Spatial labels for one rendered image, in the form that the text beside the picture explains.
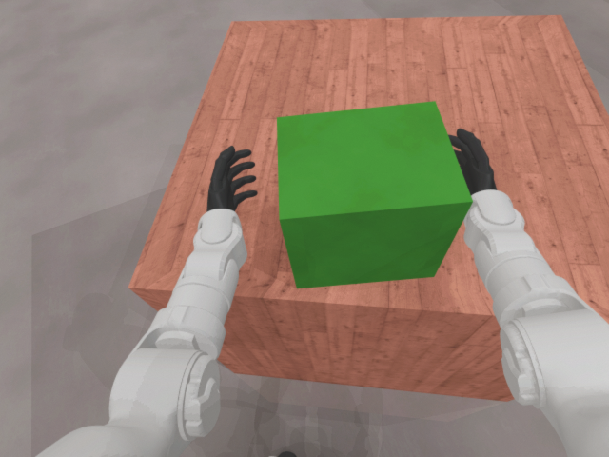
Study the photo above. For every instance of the carton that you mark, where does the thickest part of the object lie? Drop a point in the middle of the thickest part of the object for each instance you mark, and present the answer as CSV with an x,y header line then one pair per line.
x,y
368,195

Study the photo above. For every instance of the robot left upper arm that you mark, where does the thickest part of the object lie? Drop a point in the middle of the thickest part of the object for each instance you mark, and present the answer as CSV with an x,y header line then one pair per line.
x,y
162,400

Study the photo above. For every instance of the robot right forearm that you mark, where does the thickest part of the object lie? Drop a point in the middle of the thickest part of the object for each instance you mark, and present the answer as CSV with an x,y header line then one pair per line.
x,y
519,280

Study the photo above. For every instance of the robot right upper arm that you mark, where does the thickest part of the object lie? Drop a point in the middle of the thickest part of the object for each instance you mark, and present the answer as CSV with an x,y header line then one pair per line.
x,y
559,363

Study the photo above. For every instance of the pedestal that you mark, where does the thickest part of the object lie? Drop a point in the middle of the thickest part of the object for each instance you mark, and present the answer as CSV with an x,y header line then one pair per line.
x,y
518,83

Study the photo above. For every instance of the robot left forearm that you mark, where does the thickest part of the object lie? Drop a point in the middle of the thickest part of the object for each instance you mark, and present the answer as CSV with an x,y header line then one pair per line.
x,y
196,311

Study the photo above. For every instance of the robot right hand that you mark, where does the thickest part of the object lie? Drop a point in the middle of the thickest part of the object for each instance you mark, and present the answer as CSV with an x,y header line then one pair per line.
x,y
473,161

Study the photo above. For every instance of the robot left hand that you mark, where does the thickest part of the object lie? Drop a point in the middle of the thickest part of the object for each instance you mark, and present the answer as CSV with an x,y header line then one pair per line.
x,y
222,189

